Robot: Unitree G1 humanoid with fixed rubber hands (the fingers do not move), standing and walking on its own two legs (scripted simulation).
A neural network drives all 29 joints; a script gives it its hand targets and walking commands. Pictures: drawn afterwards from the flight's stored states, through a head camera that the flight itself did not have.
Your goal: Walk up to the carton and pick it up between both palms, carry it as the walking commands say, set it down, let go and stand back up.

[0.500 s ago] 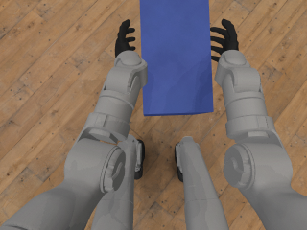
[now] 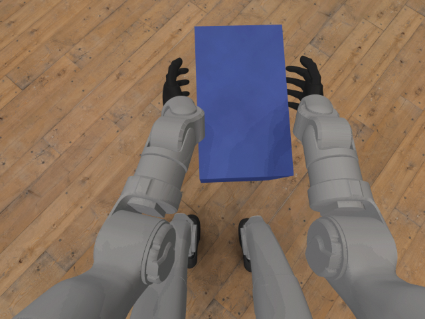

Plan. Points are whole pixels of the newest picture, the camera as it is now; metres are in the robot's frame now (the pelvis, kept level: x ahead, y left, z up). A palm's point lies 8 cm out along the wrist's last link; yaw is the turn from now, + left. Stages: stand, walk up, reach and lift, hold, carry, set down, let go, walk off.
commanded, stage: reach and lift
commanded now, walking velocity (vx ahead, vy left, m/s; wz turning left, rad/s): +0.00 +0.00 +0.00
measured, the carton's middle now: (236, 113) +0.48 -0.03 -0.09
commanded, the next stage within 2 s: hold in 1.88 s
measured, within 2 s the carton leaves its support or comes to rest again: neither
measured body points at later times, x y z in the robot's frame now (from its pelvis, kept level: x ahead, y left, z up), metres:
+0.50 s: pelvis +0.02 +0.00 +0.04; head +0.14 +0.01 +0.47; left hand +0.45 +0.08 +0.06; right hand +0.46 -0.15 +0.07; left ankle +0.17 +0.09 -0.66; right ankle +0.15 -0.15 -0.66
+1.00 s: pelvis +0.10 +0.00 +0.07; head +0.05 +0.01 +0.51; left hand +0.44 +0.09 +0.12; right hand +0.45 -0.15 +0.12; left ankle +0.17 +0.09 -0.66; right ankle +0.15 -0.15 -0.66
